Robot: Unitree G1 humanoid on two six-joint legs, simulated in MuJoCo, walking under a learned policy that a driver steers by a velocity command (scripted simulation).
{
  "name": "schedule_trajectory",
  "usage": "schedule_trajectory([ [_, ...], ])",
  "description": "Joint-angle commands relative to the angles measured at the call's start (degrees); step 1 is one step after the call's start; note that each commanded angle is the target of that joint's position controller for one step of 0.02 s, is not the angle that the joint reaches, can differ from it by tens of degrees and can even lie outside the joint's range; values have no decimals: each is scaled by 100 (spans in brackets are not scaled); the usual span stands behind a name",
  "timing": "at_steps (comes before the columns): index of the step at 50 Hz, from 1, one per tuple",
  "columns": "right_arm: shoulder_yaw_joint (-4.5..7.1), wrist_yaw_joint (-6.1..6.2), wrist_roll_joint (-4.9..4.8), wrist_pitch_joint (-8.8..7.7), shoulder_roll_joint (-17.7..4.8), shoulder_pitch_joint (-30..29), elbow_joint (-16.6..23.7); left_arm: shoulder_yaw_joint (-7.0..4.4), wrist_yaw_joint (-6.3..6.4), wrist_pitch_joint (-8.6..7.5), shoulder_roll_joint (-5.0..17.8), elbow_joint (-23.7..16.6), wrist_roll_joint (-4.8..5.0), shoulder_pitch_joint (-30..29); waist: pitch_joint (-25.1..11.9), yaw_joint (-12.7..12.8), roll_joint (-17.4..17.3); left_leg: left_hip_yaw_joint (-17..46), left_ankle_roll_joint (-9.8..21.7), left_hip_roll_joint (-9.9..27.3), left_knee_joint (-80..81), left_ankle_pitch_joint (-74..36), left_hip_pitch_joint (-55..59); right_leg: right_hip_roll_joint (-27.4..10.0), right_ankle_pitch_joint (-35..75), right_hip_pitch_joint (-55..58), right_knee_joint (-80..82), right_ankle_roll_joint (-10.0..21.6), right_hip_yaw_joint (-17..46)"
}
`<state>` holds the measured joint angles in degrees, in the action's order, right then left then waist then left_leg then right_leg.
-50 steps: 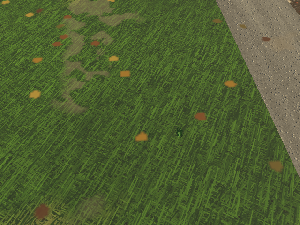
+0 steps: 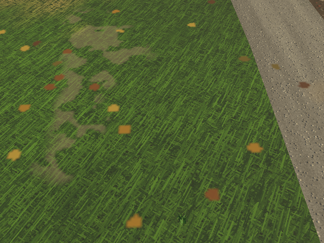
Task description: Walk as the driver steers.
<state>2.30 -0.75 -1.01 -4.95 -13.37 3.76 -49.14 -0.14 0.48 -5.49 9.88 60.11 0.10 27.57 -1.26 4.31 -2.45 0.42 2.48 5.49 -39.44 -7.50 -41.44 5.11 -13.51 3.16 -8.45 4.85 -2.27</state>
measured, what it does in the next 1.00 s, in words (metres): walks ahead, turning left: left foot, then right foot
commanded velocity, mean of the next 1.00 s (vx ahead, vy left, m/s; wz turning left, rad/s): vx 0.50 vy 0.00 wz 0.38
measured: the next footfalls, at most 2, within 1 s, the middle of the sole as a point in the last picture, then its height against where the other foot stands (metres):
left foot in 0.18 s outside the picture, level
right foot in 0.66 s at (205, 229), level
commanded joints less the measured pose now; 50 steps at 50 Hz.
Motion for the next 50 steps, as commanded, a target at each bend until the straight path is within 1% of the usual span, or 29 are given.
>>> schedule_trajectory([
  [1, -18, -106, -30, -133, -180, -1098, 601, -177, 55, 27, 847, -59, 20, 496, 835, 95, 507, -150, 19, -130, 594, 23, -473, -1675, 2007, 158, 197, 421, 695],
  [3, -51, -186, -47, -185, -150, -1363, 733, -207, 59, 89, 892, -18, 18, 592, 891, 112, 550, -209, 108, -201, 839, 330, -509, -1799, 2421, 548, -39, 478, 684],
  [5, -48, -252, -57, -239, -205, -1367, 803, -246, 71, 128, 999, -62, 4, 472, 797, -40, 645, -349, 260, -361, 1021, 733, -116, -1872, 3449, 714, -417, 464, 609],
  [7, 76, -233, -42, -259, -480, -714, 674, -290, 73, 154, 1160, -141, -31, 297, 233, -444, 966, -593, 456, -745, 1007, 1109, 1071, -1837, 5568, 771, -1239, 375, 565],
  [8, 210, -201, -58, -256, -749, 270, 390, -297, 59, 188, 1211, -206, -61, 77, -327, -951, 1052, -697, 636, -923, 1159, 970, 2247, -1646, 6209, 592, -2278, 248, 343],
  [9, 326, -142, -20, -218, -1056, 1432, 80, -265, 30, 158, 1196, -357, -102, -159, -1065, -1438, 989, -42, 962, -366, 940, 749, 4207, -1480, 5354, -620, -3683, 91, 268],
  [10, 473, -98, 139, -154, -1594, 2358, -106, -82, -72, 19, 535, -434, -127, 412, -2088, -1274, -410, 2713, 1996, 1249, 1009, 1439, 6757, -484, 2202, -3172, -6204, -339, 114],
  [11, 348, -86, 106, -106, -1239, 2252, -181, -44, -147, -190, 481, -336, -64, 462, -2477, -1154, -851, 4478, 2214, 1712, 2028, 1778, 7031, -118, -1552, -4125, -7277, -302, 856],
  [12, 259, -88, 30, -95, -913, 1703, -112, -177, -174, -335, 970, -619, 121, -208, -1410, -1074, -727, 3725, 1825, 1367, 2236, 1999, 6214, -528, -1321, -4684, -7461, -152, 1007],
  [13, 186, -97, 22, -96, -679, 1081, 48, -207, -145, -400, 1132, -832, 196, -776, -685, -874, -241, 2794, 1612, 1128, 2445, 1580, 5088, -813, -783, -4638, -7148, -116, 844],
  [14, 121, -144, 69, -111, -495, 759, 121, -253, -91, -391, 1124, -893, 136, -993, -258, -637, 235, 2245, 1500, 902, 2649, 1040, 4143, -984, -472, -4377, -6740, -142, 716],
  [15, 76, -159, 112, -129, -387, 621, 153, -297, -45, -321, 1060, -926, 54, -921, -125, -395, 289, 1854, 1395, 660, 2807, 748, 3531, -1152, -286, -3971, -6376, -179, 734],
  [17, 103, -148, 80, -122, -508, 654, 144, -286, 6, -184, 788, -1018, -8, -779, 32, -183, 92, 1552, 1427, 452, 3018, 593, 2856, -1219, -231, -3627, -5843, -325, 662],
  [19, 165, -65, 69, -137, -750, 860, 107, -300, 68, -97, 798, -1205, -57, -1081, 201, -173, 17, 1269, 1455, 334, 3130, 498, 2411, -1204, 108, -3641, -5132, -527, 542],
  [21, 219, 29, 45, -122, -903, 1111, 89, -290, 95, -80, 802, -1435, -80, -1717, 329, -348, -29, 1128, 1331, 181, 3150, 687, 2230, -1097, 854, -3642, -4093, -634, 478],
  [24, 262, 102, -15, -71, -1004, 1487, 42, -244, 46, -116, 718, -1655, -22, -2517, 304, -643, -165, 1060, 1077, 11, 2960, 1005, 2246, -771, 1807, -3208, -2726, -676, 425],
  [26, 278, 119, -57, -41, -1022, 1696, -2, -250, 8, -135, 796, -1771, 42, -2805, 241, -756, -233, 1309, 1029, 151, 2789, 1275, 2515, -688, 1916, -3074, -2372, -706, 505],
  [29, 299, 172, -89, 15, -1004, 1741, 21, -331, -56, -204, 1078, -1887, 68, -2910, 171, -677, -265, 1843, 896, 385, 2304, 1740, 3038, -697, 1504, -2842, -1914, -614, 726],
  [31, 304, 194, -37, 71, -955, 1618, 108, -414, -69, -269, 1236, -1806, 66, -2475, 28, -389, -348, 2019, 752, 300, 1761, 1651, 3098, -683, 984, -2194, -1701, -456, 632],
  [32, 239, 185, -5, 77, -752, 1561, 192, -502, -42, -302, 1407, -1667, 18, -1826, -354, -88, -275, 1885, 585, -15, 1016, 1508, 2849, -860, 810, -1248, -1622, -264, 717],
  [33, 107, 160, 90, 64, -359, 1585, 337, -601, -4, -310, 1780, -1548, -39, -854, -1195, 259, 469, 1275, 361, -483, -756, 2289, 2107, -1889, 534, 214, -1650, 76, 1633],
  [34, 5, 128, -85, -36, -37, 2365, 551, -714, -28, -216, 2226, -1403, -91, -483, -1744, -131, 2516, 612, 118, -1106, -2454, 4178, 78, -3102, -456, 1806, -1070, 984, 4245],
  [35, 130, 152, -196, -39, -703, 2306, 409, -590, -54, -214, 1598, -1531, -60, -677, -1422, -29, 1804, 955, 91, -646, -3335, 3974, -572, -3045, -1345, 1526, -867, 942, 4580],
  [36, 224, 159, -165, 0, -1016, 1770, 475, -487, -52, -211, 1218, -1624, -19, -958, -778, 57, 1114, 921, 93, -445, -3499, 3400, -666, -2799, -1040, 848, -851, 661, 3554],
  [37, 235, 173, -103, 46, -926, 1561, 510, -437, -71, -191, 1127, -1662, -36, -1309, -451, -93, 667, 793, 29, -230, -3384, 2926, -379, -2508, -269, 142, -743, 508, 2776],
  [38, 255, 166, -43, 75, -841, 1419, 565, -403, -83, -162, 998, -1637, -39, -1533, -153, -207, 671, 773, -10, -93, -3104, 2636, -251, -2262, 236, -333, -588, 453, 2253],
  [40, 255, 99, -73, 167, -610, 1420, 648, -400, -88, -172, 957, -1554, -75, -1604, 32, -350, 902, 616, -50, 83, -2858, 2333, 122, -1999, 801, -847, -287, 398, 1478],
  [43, 241, 68, -54, 251, -461, 1204, 855, -486, -77, -220, 1134, -1405, -50, -1441, 110, -371, 722, 581, -118, 138, -2530, 1916, -110, -2031, 1665, -830, -109, 545, 867],
  [50, 173, -128, -26, 225, -337, 76, 1329, -570, 20, -101, 1425, -1244, -19, -1192, 404, -58, 585, 144, -92, 63, -565, 525, -34, -2000, 1911, -534, -15, 415, -269],
])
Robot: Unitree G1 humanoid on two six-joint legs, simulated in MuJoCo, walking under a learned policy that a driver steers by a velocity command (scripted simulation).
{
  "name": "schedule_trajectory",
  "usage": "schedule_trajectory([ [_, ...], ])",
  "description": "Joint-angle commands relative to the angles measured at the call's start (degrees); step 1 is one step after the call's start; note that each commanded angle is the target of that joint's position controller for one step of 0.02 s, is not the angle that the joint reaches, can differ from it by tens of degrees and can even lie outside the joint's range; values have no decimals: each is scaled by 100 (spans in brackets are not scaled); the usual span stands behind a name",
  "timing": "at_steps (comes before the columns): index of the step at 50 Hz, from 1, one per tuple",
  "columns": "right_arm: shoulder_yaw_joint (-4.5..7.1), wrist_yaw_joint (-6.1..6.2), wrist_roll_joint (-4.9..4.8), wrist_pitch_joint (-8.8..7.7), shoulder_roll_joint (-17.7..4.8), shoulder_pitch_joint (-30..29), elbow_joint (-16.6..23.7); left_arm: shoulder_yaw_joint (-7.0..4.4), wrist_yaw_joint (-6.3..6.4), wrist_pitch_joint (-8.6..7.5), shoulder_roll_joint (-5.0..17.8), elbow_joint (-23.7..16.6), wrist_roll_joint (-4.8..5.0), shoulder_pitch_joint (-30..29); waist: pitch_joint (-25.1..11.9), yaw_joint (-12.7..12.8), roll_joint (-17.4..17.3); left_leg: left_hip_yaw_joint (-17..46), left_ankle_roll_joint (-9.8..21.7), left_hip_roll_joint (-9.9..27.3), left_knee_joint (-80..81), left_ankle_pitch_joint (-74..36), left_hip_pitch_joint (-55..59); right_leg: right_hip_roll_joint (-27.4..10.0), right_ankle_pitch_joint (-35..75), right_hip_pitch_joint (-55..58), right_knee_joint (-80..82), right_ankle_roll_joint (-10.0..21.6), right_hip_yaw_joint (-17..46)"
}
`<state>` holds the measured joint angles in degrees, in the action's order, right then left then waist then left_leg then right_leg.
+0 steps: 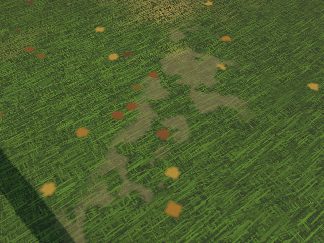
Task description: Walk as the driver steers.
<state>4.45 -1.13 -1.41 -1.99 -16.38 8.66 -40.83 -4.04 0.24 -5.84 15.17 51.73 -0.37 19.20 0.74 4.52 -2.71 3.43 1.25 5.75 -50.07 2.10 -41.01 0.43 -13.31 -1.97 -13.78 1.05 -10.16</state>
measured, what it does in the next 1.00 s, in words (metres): walks ahead, turning left: left foot, then right foot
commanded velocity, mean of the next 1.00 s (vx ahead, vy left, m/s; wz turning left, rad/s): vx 0.50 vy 0.00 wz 0.36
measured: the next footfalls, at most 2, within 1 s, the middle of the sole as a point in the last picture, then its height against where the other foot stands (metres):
left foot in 0.20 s outside the picture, level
right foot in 0.72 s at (176, 215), level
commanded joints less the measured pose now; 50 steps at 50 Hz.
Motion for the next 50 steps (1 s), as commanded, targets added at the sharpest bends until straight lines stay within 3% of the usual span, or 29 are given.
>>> schedule_trajectory([
  [1, -54, -125, 12, -70, -22, -598, 583, -191, 51, -41, 941, -374, 47, -265, 275, -17, 595, -252, 57, 17, 683, -423, -72, -1575, 1868, 85, 498, 779, 435],
  [4, -55, -222, -12, -58, -53, -970, 826, -227, 51, 60, 1059, -276, 122, -75, 433, 36, 616, -476, 213, -58, 1086, 3, -70, -1743, 2121, 534, 297, 682, 234],
  [6, 3, -264, -3, -40, -175, -920, 916, -263, 64, 132, 1196, -280, 159, -126, 317, -130, 736, -754, 414, -299, 1260, 541, 383, -1773, 3427, 699, -172, 574, 15],
  [7, 64, -262, 13, -20, -289, -715, 908, -293, 85, 165, 1298, -300, 180, -153, 112, -295, 868, -936, 533, -516, 1266, 842, 832, -1760, 4451, 737, -624, 525, -87],
  [8, 172, -248, 9, -4, -469, -180, 797, -315, 108, 212, 1375, -318, 193, -201, -210, -627, 914, -1084, 685, -776, 1384, 996, 1565, -1691, 5269, 674, -1431, 463, -201],
  [9, 356, -189, 0, 9, -775, 797, 525, -292, 132, 240, 1338, -355, 208, -276, -710, -1150, 758, -1086, 907, -1024, 1808, 607, 2989, -1475, 5209, 147, -2670, 293, -345],
  [10, 547, -46, 0, 63, -1295, 1666, 325, -179, 132, 198, 1050, -495, 48, -188, -1223, -1440, -25, 307, 1261, -178, 1932, 563, 4819, -1198, 2906, -1481, -4543, 21, -325],
  [11, 552, -42, 0, -21, -1835, 1355, 431, 77, 25, -4, 260, -854, -75, 287, -1820, -638, -1293, 3664, 2313, 1191, 2634, 1583, 6421, -24, -2094, -3908, -6343, -229, 517],
  [12, 408, -70, 35, -91, -1301, 1611, 500, -13, -52, -232, 789, -948, 155, -476, -2103, -1170, -555, 4239, 2233, 1339, 3321, 1921, 6413, -115, -1957, -4507, -6793, -114, 1543],
  [13, 314, -92, 67, -160, -1014, 1387, 432, -60, -73, -310, 946, -1105, 307, -887, -1279, -1106, -344, 3356, 1951, 1170, 3352, 1333, 5801, -341, -1346, -4831, -6572, 10, 1483],
  [14, 254, -94, 29, -185, -844, 982, 488, -39, -25, -329, 875, -1064, 206, -869, -868, -807, 140, 2641, 1749, 905, 3338, 735, 4886, -588, -842, -4486, -6073, 34, 1481],
  [15, 198, -87, 46, -183, -679, 588, 568, -80, 17, -293, 899, -995, 64, -795, -591, -558, 216, 2103, 1598, 662, 3398, 164, 4090, -750, -579, -4042, -5622, -25, 1470],
  [16, 156, -68, 107, -191, -584, 398, 650, -114, 7, -209, 920, -990, 32, -643, -519, -367, 86, 1856, 1556, 512, 3530, -160, 3597, -853, -405, -3654, -5401, -71, 1519],
  [20, 186, 55, 85, -248, -731, 540, 538, -74, 22, -3, 637, -1149, -76, -855, -310, -292, 83, 1259, 1597, 251, 3766, -1000, 2864, -728, 262, -3497, -4475, -394, 1318],
  [25, 138, 152, 49, -230, -685, 1069, 227, 65, -79, -52, 358, -1362, -17, -1833, -125, -762, -158, 768, 1161, -39, 3718, -577, 2894, -446, 2076, -3187, -2409, -363, 1181],
  [29, 137, 153, 30, -222, -768, 1451, -15, 60, -198, -125, 484, -1587, 61, -2412, 136, -1007, -188, 1146, 1164, 332, 3501, -274, 3533, -340, 2022, -3375, -1777, -161, 1214],
  [32, 151, 192, 41, -146, -809, 1535, -133, 27, -271, -176, 585, -1680, 58, -2410, 165, -934, -276, 1415, 1079, 618, 3163, -809, 4191, -260, 1301, -3448, -1496, 75, 1193],
  [34, 163, 203, 46, -94, -864, 1374, -127, -46, -260, -195, 714, -1582, 52, -1886, -81, -619, -393, 1325, 938, 518, 2646, -2151, 4275, -33, 917, -2624, -1315, 283, 960],
  [35, 126, 195, 63, -81, -799, 1252, -90, -139, -229, -204, 879, -1402, 25, -1192, -558, -257, -309, 1074, 803, 219, 1862, -2893, 4102, 9, 1202, -1554, -1211, 472, 889],
  [36, 31, 187, 136, -94, -614, 1135, 54, -211, -191, -205, 1162, -1265, -52, -193, -1401, 173, 24, 838, 606, -96, 426, -2085, 3186, -784, 1601, 140, -1490, 884, 1695],
  [37, -103, 164, 60, -190, -160, 1973, 18, -342, -183, -152, 1571, -1087, -81, 539, -2282, 39, 1543, 357, 96, -1060, -1879, 972, 937, -2075, 833, 2434, -1306, 1862, 4107],
  [38, -101, 138, 12, -270, -393, 1943, -33, -233, -223, -122, 1134, -966, 79, 696, -2274, 122, 1740, 777, 87, -1082, -2502, 3067, 1, -2334, -225, 2581, -544, 1897, 5352],
  [39, 1, 114, -73, -292, -766, 1296, 78, -144, -191, -86, 841, -1026, 133, 278, -1245, 142, 1136, 711, 102, -709, -2759, 2683, -441, -2141, -764, 1787, -403, 1587, 4616],
  [40, -18, 112, -32, -301, -754, 836, 196, -85, -172, -32, 733, -1113, 88, -169, -666, -5, 610, 412, 114, -394, -2504, 2151, -338, -1905, -515, 863, -252, 1383, 3887],
  [41, -6, 112, 65, -299, -679, 601, 243, -33, -188, -13, 623, -1132, 42, -433, -221, -165, 408, 277, 95, -216, -2083, 1846, -178, -1650, -44, 96, -39, 1314, 3423],
  [43, 4, 112, 87, -234, -500, 841, 168, 11, -208, -51, 536, -1133, -14, -614, -137, -459, 683, 211, 49, 9, -1589, 1507, 401, -1326, 646, -593, 249, 1235, 2852],
  [45, -32, 127, 99, -183, -332, 918, 132, -15, -207, -97, 635, -1049, 31, -549, -150, -530, 761, 75, -45, 62, -1248, 1332, 473, -1244, 1245, -804, 417, 1317, 2434],
  [47, -63, 150, 140, -189, -275, 553, 256, -60, -166, -97, 799, -959, 50, -433, -68, -468, 674, 12, -147, 128, -665, 851, 242, -1240, 1697, -776, 542, 1350, 2153],
  [50, -113, 114, 136, -244, -159, -18, 362, -74, -114, -29, 872, -846, 96, -223, -11, -271, 630, -96, -173, 72, 481, -142, 319, -1049, 1878, -659, 571, 1154, 1696],
])
Over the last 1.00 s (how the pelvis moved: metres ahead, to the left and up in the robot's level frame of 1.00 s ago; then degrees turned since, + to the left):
0.56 0.03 0.00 25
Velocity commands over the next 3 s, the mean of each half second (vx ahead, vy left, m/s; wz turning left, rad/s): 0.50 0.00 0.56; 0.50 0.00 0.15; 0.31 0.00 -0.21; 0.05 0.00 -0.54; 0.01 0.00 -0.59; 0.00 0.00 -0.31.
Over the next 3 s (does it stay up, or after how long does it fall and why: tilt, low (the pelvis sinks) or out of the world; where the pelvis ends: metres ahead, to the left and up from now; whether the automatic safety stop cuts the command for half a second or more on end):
stays up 0.75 0.18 -0.01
